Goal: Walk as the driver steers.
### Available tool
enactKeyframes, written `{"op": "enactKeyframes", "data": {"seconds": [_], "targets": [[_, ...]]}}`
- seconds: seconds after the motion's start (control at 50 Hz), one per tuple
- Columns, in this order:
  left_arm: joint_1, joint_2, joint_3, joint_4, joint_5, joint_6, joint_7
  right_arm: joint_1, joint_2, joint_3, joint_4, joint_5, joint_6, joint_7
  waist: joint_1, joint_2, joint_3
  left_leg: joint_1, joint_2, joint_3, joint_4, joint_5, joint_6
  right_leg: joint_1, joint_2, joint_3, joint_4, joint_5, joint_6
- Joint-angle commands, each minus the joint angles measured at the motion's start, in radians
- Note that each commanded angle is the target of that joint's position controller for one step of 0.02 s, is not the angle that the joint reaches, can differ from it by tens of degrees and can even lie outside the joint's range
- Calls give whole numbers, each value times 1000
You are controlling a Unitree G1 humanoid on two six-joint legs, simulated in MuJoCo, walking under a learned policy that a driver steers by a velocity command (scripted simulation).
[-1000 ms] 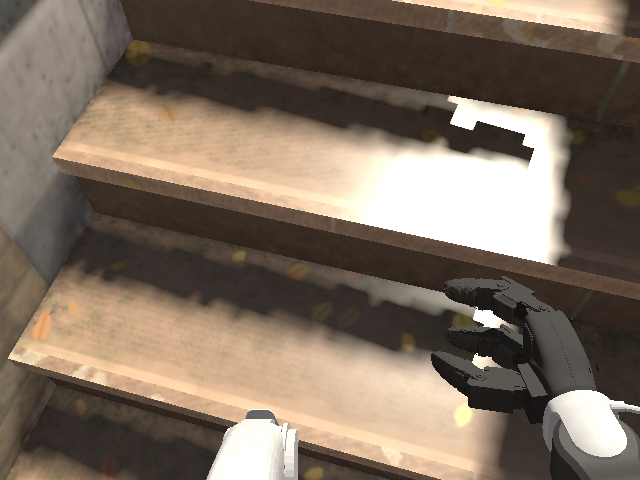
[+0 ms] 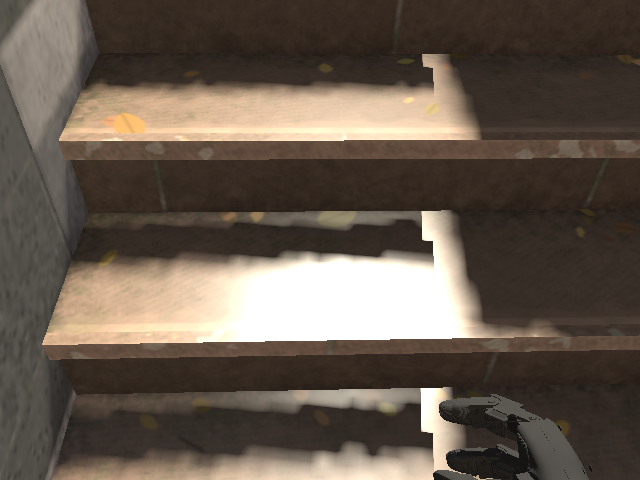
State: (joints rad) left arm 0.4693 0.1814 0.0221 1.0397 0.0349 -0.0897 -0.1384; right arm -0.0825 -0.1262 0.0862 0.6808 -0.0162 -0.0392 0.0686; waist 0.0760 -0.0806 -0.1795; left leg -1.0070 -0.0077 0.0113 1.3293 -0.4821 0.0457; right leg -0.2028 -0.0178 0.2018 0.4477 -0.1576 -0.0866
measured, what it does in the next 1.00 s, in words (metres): climbs, turning right: right foot 0.17 m higher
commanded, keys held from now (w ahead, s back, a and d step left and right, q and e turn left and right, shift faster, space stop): w+e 0.64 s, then w+q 0.36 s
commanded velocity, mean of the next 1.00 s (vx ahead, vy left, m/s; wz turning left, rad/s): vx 0.50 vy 0.00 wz -0.38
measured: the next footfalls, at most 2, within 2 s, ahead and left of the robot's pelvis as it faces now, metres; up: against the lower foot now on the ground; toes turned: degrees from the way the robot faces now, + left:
right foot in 0.56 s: +0.42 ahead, -0.20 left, +0.35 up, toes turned -28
left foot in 1.06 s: +0.68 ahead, -0.11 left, +0.52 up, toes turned -19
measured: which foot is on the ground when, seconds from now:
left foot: down 0.00-0.60, up 0.62-1.00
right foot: down 0.00-0.00, up 0.02-0.54, down 0.56-1.00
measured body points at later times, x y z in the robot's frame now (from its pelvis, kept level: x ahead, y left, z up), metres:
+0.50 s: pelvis +0.24 -0.02 +0.15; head +0.24 -0.02 +0.60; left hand +0.53 +0.03 +0.08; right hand +0.07 -0.12 +0.00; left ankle +0.12 +0.15 -0.59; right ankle +0.39 -0.19 -0.34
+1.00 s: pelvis +0.50 -0.16 +0.32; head +0.48 -0.14 +0.77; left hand +0.51 +0.05 +0.16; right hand +0.60 -0.41 +0.23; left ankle +0.67 -0.08 -0.14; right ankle +0.39 -0.18 -0.42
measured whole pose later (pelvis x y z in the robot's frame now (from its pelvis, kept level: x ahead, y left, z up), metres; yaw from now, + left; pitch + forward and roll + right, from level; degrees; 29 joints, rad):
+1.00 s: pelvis +0.50 -0.16 +0.32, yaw -20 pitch +4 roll +2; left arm 0.47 0.17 -0.03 1.09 0.12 -0.06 -0.11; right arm 0.11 -0.14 0.01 0.77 0.02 -0.02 0.09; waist 0.01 -0.07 -0.15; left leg -1.34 0.02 0.03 1.87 -0.03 0.15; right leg -0.12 -0.01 -0.15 0.41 -0.34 -0.08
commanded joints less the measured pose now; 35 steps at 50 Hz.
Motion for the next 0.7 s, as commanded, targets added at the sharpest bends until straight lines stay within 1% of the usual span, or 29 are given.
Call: {"op": "enactKeyframes", "data": {"seconds": [0.02, 0.04, 0.06, 0.1, 0.12, 0.14, 0.18, 0.22, 0.24, 0.26, 0.28, 0.3, 0.32, 0.36, 0.38, 0.42, 0.44, 0.46, 0.48, 0.5, 0.52, 0.56, 0.58, 0.6, 0.62, 0.64, 0.66, 0.68, 0.7], "targets": [[70, -29, 7, -42, 49, -16, -6, 649, -383, -143, 99, -27, 10, -31, -262, 390, -352, 1059, 390, -1029, -823, 84, 450, -597, 143, 60, 908, 65, -40], [-48, 3, 29, -15, 13, 3, -9, 633, -331, -131, 136, -19, -9, -43, -286, 332, -34, 811, 333, -1036, -916, -409, 318, -820, 87, 84, 1306, 183, -54], [-113, 9, 36, -28, -15, 7, 15, 477, -286, -114, 137, 5, -29, -35, -200, 352, 163, 617, 335, -879, -905, -459, 293, -947, 57, 2, 1454, 230, -67], [-192, -5, 39, -78, 1, 13, 56, 383, -18, -51, 226, 5, -37, -21, -99, 127, 103, 580, 305, -552, -839, -206, 231, -916, 35, 5, 1509, 213, -127], [-211, -13, 35, -107, 6, 23, 49, 354, 37, -38, 254, 14, -45, -30, -66, 92, 96, 586, 279, -456, -843, -129, 200, -928, 17, -7, 1492, 180, -135], [-211, -60, 23, -118, -1, 36, 51, 316, 54, -37, 265, 4, -52, -43, -42, 116, 115, 588, 241, -358, -877, -60, 184, -971, 8, -7, 1482, 145, -150], [-227, -61, 8, -142, -12, 54, 37, 317, 27, -45, 265, -33, -62, -35, -21, 125, 140, 585, 219, -197, -959, 46, 169, -1016, -16, -65, 1456, 127, -155], [-288, -23, 0, -179, -27, 70, 27, 298, -14, -51, 261, -57, -75, -16, -18, 119, 158, 586, 262, -107, -1064, 34, 163, -1054, -63, -95, 1434, 64, -154], [-298, 5, 8, -170, -27, 74, 25, 340, -10, -45, 272, -53, -86, -11, -29, 171, 147, 605, 261, -88, -1090, 90, 180, -1067, -49, -121, 1576, 34, -162], [-336, -19, -5, -184, -27, 82, 29, 411, -16, -38, 313, -75, -87, -15, -45, 195, 157, 697, 290, -95, -1109, 90, 190, -1203, -41, -101, 1731, -19, -186], [-387, -50, -29, -205, -30, 69, 35, 483, -27, -34, 365, -109, -75, -21, -66, 159, 185, 806, 313, -96, -1105, 52, 189, -1366, -39, -68, 1780, -56, -221], [-459, -67, -51, -234, -30, 58, 47, 552, -33, -24, 398, -124, -65, -23, -91, 109, 193, 900, 336, -99, -1120, 67, 199, -1474, -43, -55, 1778, -80, -242], [-488, -61, -60, -249, -38, 50, 57, 566, -39, -19, 406, -134, -66, -25, -93, 77, 181, 935, 328, -52, -1132, 62, 190, -1498, -66, -58, 1697, -50, -237], [-530, -72, -86, -288, -44, 61, 52, 600, -56, -17, 425, -142, -65, -27, -95, 111, 167, 964, 325, 4, -1173, 184, 197, -1506, -82, -101, 1730, -35, -231], [-614, -31, -87, -339, -35, 69, 46, 619, -70, -17, 427, -143, -71, -22, -106, 64, 161, 943, 304, 62, -1216, 174, 183, -1452, -119, -185, 1554, 31, -232], [-735, 12, -82, -410, -16, 101, 44, 754, -66, -16, 457, -144, -79, -12, -155, 129, 156, 950, 302, 99, -1266, 232, 171, -1358, -168, -239, 1388, 127, -197], [-782, 2, -87, -419, 3, 127, 30, 721, -55, -9, 432, -126, -74, 7, -143, 141, 155, 805, 297, 166, -1325, 303, 191, -1140, -173, -322, 1275, 177, -178], [-843, -20, -99, -446, 0, 155, 22, 723, -86, -18, 445, -99, -65, 24, -138, 152, 179, 751, 317, 184, -1383, 370, 186, -1008, -155, -335, 1193, -2, -157], [-806, -40, -101, -437, 3, 169, 3, 697, -127, -29, 430, -60, -68, 30, -110, 185, 172, 755, 319, 238, -1368, 581, 202, -893, -117, -407, 1156, -85, -139], [-799, -22, -91, -442, -8, 170, -7, 724, -160, -35, 449, -47, -80, 49, -79, 218, 153, 844, 341, 259, -1296, 997, 231, -846, -62, -457, 1088, -238, -115], [-719, -33, -88, -446, -11, 167, -10, 731, -203, -48, 441, -51, -90, 52, -16, 291, 110, 956, 372, 263, -1193, 1571, 229, -753, -17, -464, 1056, -212, -119], [-559, 37, -53, -407, -18, 121, 24, 696, -307, -102, 401, -41, -111, 37, 36, 357, 37, 1153, 360, 244, -1052, 1970, 178, -506, 84, -470, 676, -240, -117], [-377, 150, -12, -350, -30, 114, 49, 754, -209, -91, 399, -117, -120, 58, 61, 224, -134, 827, 324, 202, -752, 1870, 113, -53, 53, -265, 767, 259, -211], [-119, 188, 9, -280, -6, 129, 64, 800, -216, -98, 372, -126, -117, 80, 136, 105, -329, 530, 217, 76, -502, 1249, 68, 347, -1, 34, 501, 183, -260], [68, 267, 38, -193, 26, 131, 73, 682, -171, -117, 331, -81, -93, 118, 158, -17, -273, 272, 29, -35, -76, 473, 26, 349, -146, 481, 122, -52, -289], [128, 317, 88, -130, 43, 96, 86, 631, -118, -126, 322, -35, -76, 113, 139, -11, -148, 158, -5, -230, 366, 523, 20, 194, -230, 617, 20, -79, -231], [112, 266, 82, -94, 45, 63, 82, 584, -85, -130, 315, -50, -84, 98, 91, -58, -5, 62, 11, -281, 585, 565, 27, 20, -222, 565, 22, -146, -202], [9, 164, 60, -69, 26, 46, 74, 525, -79, -132, 292, -41, -98, 76, 36, -16, 44, -8, 19, -278, 715, 590, 51, -77, -213, 534, 38, -220, -199], [-72, 101, 33, -60, 35, 46, 52, 484, -53, -121, 267, -19, -93, 51, -33, 27, 66, -66, 12, -311, 771, 675, 94, -173, -215, 488, 24, -239, -156]]}}
Velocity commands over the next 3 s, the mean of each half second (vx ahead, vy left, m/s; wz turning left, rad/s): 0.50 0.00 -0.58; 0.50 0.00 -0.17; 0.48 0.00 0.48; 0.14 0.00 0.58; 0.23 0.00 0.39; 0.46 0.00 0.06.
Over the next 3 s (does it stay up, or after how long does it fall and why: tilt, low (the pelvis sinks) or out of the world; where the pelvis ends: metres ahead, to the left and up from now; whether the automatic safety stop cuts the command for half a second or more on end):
stays up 1.34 -0.26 0.83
